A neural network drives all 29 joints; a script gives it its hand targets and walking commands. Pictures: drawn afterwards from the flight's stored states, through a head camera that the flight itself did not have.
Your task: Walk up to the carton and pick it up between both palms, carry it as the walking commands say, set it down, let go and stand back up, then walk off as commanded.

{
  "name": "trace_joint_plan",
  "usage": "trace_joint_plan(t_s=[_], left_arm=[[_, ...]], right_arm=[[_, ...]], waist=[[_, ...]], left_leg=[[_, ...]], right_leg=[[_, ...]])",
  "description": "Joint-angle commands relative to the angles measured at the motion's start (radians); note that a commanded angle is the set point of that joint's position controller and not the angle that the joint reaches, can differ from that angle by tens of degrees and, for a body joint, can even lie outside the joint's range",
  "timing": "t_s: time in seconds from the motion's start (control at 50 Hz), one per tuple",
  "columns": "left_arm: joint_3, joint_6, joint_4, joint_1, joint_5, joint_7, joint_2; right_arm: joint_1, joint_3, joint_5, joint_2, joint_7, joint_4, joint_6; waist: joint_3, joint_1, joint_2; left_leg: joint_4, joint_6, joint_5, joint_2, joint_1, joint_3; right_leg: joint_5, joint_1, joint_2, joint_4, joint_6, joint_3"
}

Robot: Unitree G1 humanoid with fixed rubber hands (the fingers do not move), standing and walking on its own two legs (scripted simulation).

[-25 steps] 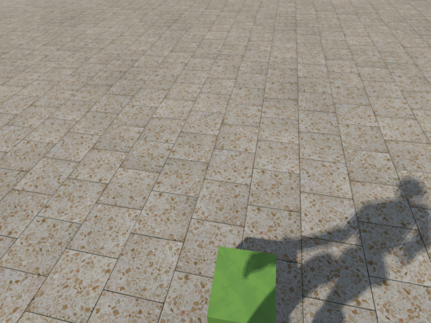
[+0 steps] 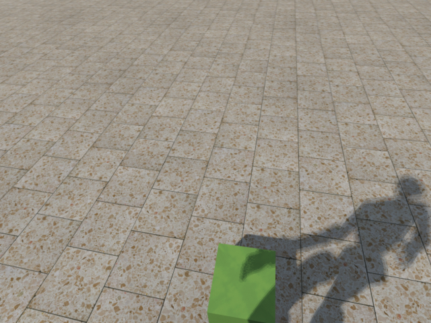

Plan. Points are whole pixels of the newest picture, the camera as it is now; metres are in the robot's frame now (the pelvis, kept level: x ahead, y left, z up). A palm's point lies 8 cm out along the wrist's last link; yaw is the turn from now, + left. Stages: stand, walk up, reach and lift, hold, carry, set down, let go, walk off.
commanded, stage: stand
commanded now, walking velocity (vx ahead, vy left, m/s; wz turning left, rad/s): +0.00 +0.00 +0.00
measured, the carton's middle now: (243, 286) +0.46 -0.05 -0.70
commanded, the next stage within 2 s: walk off in 0.32 s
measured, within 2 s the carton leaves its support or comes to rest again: neither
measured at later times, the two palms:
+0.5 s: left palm out of the picture +0.09 +0.31 -0.10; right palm out of the picture +0.09 -0.31 -0.11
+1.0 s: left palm out of the picture +0.05 +0.26 -0.13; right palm out of the picture -0.06 -0.29 -0.15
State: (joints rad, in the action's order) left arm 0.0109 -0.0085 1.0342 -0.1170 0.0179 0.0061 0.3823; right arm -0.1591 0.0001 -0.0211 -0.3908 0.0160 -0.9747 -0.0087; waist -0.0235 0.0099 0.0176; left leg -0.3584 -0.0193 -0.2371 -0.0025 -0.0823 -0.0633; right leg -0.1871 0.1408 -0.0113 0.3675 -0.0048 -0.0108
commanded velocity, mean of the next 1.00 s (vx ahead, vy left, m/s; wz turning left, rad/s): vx -0.13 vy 0.00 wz -0.31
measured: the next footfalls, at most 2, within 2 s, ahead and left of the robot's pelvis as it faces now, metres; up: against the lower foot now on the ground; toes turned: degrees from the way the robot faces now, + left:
right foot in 1.02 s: -0.12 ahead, -0.12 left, +0.00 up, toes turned -21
left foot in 1.42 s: -0.13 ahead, +0.17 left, +0.00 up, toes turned -34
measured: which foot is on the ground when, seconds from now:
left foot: down 0.00-1.00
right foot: down 0.00-0.76, up 0.78-1.00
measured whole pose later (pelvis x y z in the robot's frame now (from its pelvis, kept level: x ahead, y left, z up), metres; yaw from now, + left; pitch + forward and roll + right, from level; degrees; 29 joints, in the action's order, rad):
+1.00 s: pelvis -0.09 +0.01 -0.02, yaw -17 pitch -1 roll +1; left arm 0.03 0.07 0.93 -0.17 0.01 -0.02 0.31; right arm -0.09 -0.02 -0.03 -0.32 0.04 -0.89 0.08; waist -0.11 0.02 0.03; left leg -0.64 -0.03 -0.29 -0.14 -0.31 0.20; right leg -0.40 0.27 0.05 0.72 0.07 0.03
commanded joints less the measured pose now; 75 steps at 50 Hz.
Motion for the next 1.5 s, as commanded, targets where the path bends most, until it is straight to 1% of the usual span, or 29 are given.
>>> trace_joint_plan(t_s=[0.0, 0.48, 0.56, 0.66, 0.72, 0.74, 0.76, 0.78, 0.8, 0.84, 0.88, 0.94, 0.96, 0.98, 1.0, 1.02, 1.04, 1.06, 1.08, 1.12, 1.24, 1.3, 1.36, 1.38, 1.4, 1.42, 1.44, 1.46, 1.48], left_arm=[[0.030, -0.010, -0.037, 0.039, -0.001, 0.004, 0.175], [0.027, -0.013, -0.006, 0.051, -0.005, 0.003, 0.185], [0.025, 0.023, 0.004, -0.014, -0.011, -0.004, 0.158], [0.046, 0.048, -0.045, -0.003, -0.005, -0.006, 0.176], [0.042, 0.061, -0.086, 0.010, -0.003, -0.005, 0.139], [0.035, 0.064, -0.107, 0.019, -0.005, -0.001, 0.102], [0.034, 0.068, -0.123, 0.008, 0.002, 0.005, 0.068], [0.042, 0.079, -0.119, -0.013, 0.016, 0.012, 0.076], [0.044, 0.089, -0.111, -0.051, 0.007, 0.013, 0.064], [0.047, 0.099, -0.105, -0.114, -0.005, -0.001, 0.054], [0.040, 0.091, -0.118, -0.109, -0.008, -0.016, 0.026], [0.040, 0.072, -0.142, -0.081, -0.018, -0.023, 0.015], [0.042, 0.063, -0.135, -0.109, -0.017, -0.023, 0.010], [0.048, 0.052, -0.130, -0.129, -0.007, -0.020, 0.026], [0.069, 0.044, -0.142, -0.134, 0.002, -0.013, 0.115], [0.103, 0.044, -0.167, -0.155, 0.011, -0.022, 0.280], [0.110, 0.043, -0.162, -0.192, 0.018, -0.022, 0.261], [0.098, 0.049, -0.173, -0.126, 0.020, -0.013, 0.204], [0.090, 0.060, -0.195, -0.035, 0.021, -0.005, 0.152], [0.078, 0.069, -0.215, 0.000, 0.007, 0.009, 0.090], [0.101, 0.083, -0.196, -0.097, 0.008, 0.005, 0.112], [0.108, 0.094, -0.201, -0.055, 0.010, -0.007, 0.118], [0.116, 0.099, -0.205, -0.015, 0.000, -0.013, 0.128], [0.109, 0.095, -0.210, -0.016, -0.009, -0.013, 0.111], [0.099, 0.086, -0.213, -0.063, -0.007, -0.015, 0.051], [0.101, 0.081, -0.227, -0.076, -0.001, -0.004, -0.002], [0.115, 0.087, -0.237, 0.009, 0.028, 0.004, 0.073], [0.127, 0.096, -0.219, -0.032, 0.011, -0.003, 0.080], [0.126, 0.102, -0.195, -0.090, 0.005, -0.013, 0.068]], right_arm=[[0.029, -0.031, 0.001, -0.164, 0.004, 0.039, -0.010], [0.043, -0.028, 0.005, -0.174, 0.000, 0.004, -0.011], [-0.030, -0.030, 0.017, -0.142, 0.020, -0.019, 0.042], [-0.049, -0.046, 0.022, -0.131, 0.040, 0.005, 0.067], [-0.057, -0.056, 0.016, -0.141, 0.042, 0.029, 0.077], [-0.059, -0.065, 0.011, -0.170, 0.040, 0.038, 0.083], [-0.030, -0.069, 0.000, -0.187, 0.039, 0.057, 0.086], [0.007, -0.056, -0.009, -0.152, 0.036, 0.084, 0.085], [0.054, -0.048, -0.009, -0.123, 0.037, 0.106, 0.083], [0.164, -0.041, -0.013, -0.093, 0.041, 0.137, 0.080], [0.133, -0.048, -0.015, -0.095, 0.040, 0.132, 0.087], [0.006, -0.073, -0.012, -0.129, 0.030, 0.096, 0.092], [0.004, -0.078, -0.006, -0.135, 0.026, 0.094, 0.094], [-0.022, -0.078, 0.000, -0.117, 0.020, 0.090, 0.094], [-0.059, -0.069, -0.002, -0.066, 0.009, 0.111, 0.094], [0.038, -0.059, 0.000, -0.006, 0.026, 0.181, 0.110], [0.112, -0.060, 0.003, -0.033, 0.031, 0.191, 0.124], [0.116, -0.062, 0.015, -0.028, 0.028, 0.189, 0.126], [0.082, -0.061, 0.019, -0.018, 0.024, 0.168, 0.117], [0.044, -0.068, -0.002, -0.023, 0.014, 0.143, 0.105], [0.064, -0.057, 0.021, 0.021, 0.021, 0.174, 0.100], [-0.001, -0.058, 0.036, 0.024, 0.030, 0.165, 0.093], [-0.120, -0.068, 0.041, 0.011, 0.041, 0.129, 0.082], [-0.151, -0.074, 0.034, -0.010, 0.051, 0.118, 0.074], [-0.136, -0.088, 0.019, -0.073, 0.059, 0.125, 0.070], [-0.013, -0.102, 0.007, -0.188, 0.050, 0.200, 0.071], [0.006, -0.093, -0.015, -0.157, 0.035, 0.213, 0.078], [0.111, -0.064, -0.019, -0.069, 0.029, 0.238, 0.077], [0.205, -0.053, -0.017, -0.026, 0.028, 0.267, 0.074]], waist=[[0.021, 0.000, -0.011], [0.025, -0.003, -0.013], [0.029, -0.013, -0.069], [0.076, -0.021, -0.102], [0.085, -0.027, -0.032], [0.080, -0.041, 0.076], [0.085, -0.044, 0.243], [0.080, -0.020, 0.159], [0.064, 0.015, 0.089], [0.023, 0.072, 0.115], [0.014, 0.033, 0.177], [0.066, -0.032, 0.188], [0.073, -0.015, 0.171], [0.059, -0.003, 0.071], [0.029, -0.003, -0.214], [0.043, 0.042, -0.434], [0.067, 0.077, -0.295], [0.031, 0.034, -0.236], [0.007, -0.012, -0.214], [0.061, -0.019, -0.207], [0.091, 0.043, -0.211], [0.102, 0.027, -0.241], [0.113, -0.009, -0.249], [0.110, -0.019, -0.204], [0.093, 0.005, 0.000], [0.058, 0.004, 0.254], [0.001, -0.033, 0.190], [-0.028, 0.046, 0.110], [-0.045, 0.095, 0.101]], left_leg=[[0.062, 0.027, 0.135, -0.099, -0.063, -0.075], [0.073, 0.029, 0.145, -0.105, -0.052, -0.070], [-0.080, -0.006, 0.193, -0.102, -0.038, 0.016], [-0.214, 0.003, 0.144, -0.081, -0.042, 0.066], [-0.145, 0.049, 0.132, -0.153, -0.041, 0.001], [-0.046, 0.121, 0.221, -0.256, -0.049, -0.086], [0.040, 0.244, 0.408, -0.445, -0.110, -0.199], [0.051, 0.296, 0.556, -0.494, -0.188, -0.173], [0.029, 0.290, 0.596, -0.463, -0.236, -0.090], [-0.026, 0.194, 0.526, -0.338, -0.245, 0.063], [-0.088, 0.151, 0.471, -0.276, -0.123, 0.112], [-0.168, 0.162, 0.547, -0.324, 0.013, 0.098], [-0.212, 0.141, 0.527, -0.320, -0.006, 0.121], [-0.317, 0.081, 0.375, -0.292, -0.087, 0.169], [-0.514, -0.002, -0.089, -0.181, -0.318, 0.235], [-0.698, -0.038, -0.493, -0.037, -0.471, 0.137], [-0.810, -0.040, -0.464, -0.061, -0.436, 0.036], [-0.852, -0.034, -0.369, -0.064, -0.422, 0.020], [-0.852, -0.033, -0.278, -0.065, -0.412, 0.024], [-0.867, -0.043, -0.181, -0.037, -0.407, 0.041], [-0.559, -0.064, -0.246, 0.011, -0.362, 0.045], [-0.397, -0.052, -0.254, 0.036, -0.235, 0.040], [-0.125, -0.015, -0.160, 0.048, -0.078, 0.043], [0.024, -0.003, -0.089, 0.026, 0.014, 0.057], [0.150, 0.026, -0.198, -0.143, 0.064, -0.117], [0.213, 0.152, -0.163, -0.442, -0.076, -0.369], [0.201, 0.217, -0.017, -0.502, -0.309, -0.314], [0.161, 0.185, 0.086, -0.398, -0.390, -0.181], [0.119, 0.129, 0.145, -0.308, -0.409, -0.061]], right_leg=[[0.121, -0.041, 0.114, -0.055, -0.015, -0.108], [0.141, -0.049, 0.121, -0.061, -0.019, -0.111], [0.457, 0.031, 0.154, 0.029, -0.004, -0.162], [0.514, 0.148, 0.188, 0.077, -0.044, -0.267], [0.361, 0.246, 0.132, 0.164, -0.018, -0.251], [0.166, 0.300, 0.044, 0.315, 0.019, -0.171], [-0.295, 0.306, -0.041, 0.597, 0.047, -0.033], [-0.447, 0.288, -0.011, 0.828, 0.059, -0.027], [-0.432, 0.262, 0.007, 0.924, 0.061, -0.044], [-0.333, 0.231, 0.049, 0.853, 0.074, -0.029], [-0.320, 0.255, 0.067, 0.620, 0.093, 0.009], [-0.297, 0.209, 0.054, 0.362, 0.082, 0.074], [-0.196, 0.151, 0.047, 0.240, 0.076, 0.093], [-0.027, 0.083, 0.064, 0.071, 0.071, 0.033], [0.314, 0.006, 0.255, -0.052, 0.030, -0.252], [0.827, 0.066, 0.477, -0.013, -0.149, -0.495], [0.807, 0.128, 0.468, -0.017, -0.195, -0.464], [0.656, 0.173, 0.389, -0.004, -0.166, -0.367], [0.528, 0.181, 0.292, 0.018, -0.122, -0.291], [0.531, 0.112, 0.221, 0.054, -0.107, -0.240], [0.382, -0.016, 0.236, 0.003, -0.111, -0.378], [0.290, 0.031, 0.219, -0.048, -0.101, -0.427], [0.149, 0.102, 0.192, -0.093, -0.047, -0.464], [0.037, 0.177, 0.146, -0.069, 0.002, -0.419], [-0.173, 0.295, 0.039, 0.079, 0.052, -0.319], [-0.370, 0.439, -0.166, 0.448, 0.106, -0.096], [-0.438, 0.386, -0.070, 0.700, 0.096, -0.133], [-0.368, 0.315, -0.075, 0.852, 0.079, -0.158], [-0.284, 0.299, -0.076, 0.945, 0.070, -0.152]])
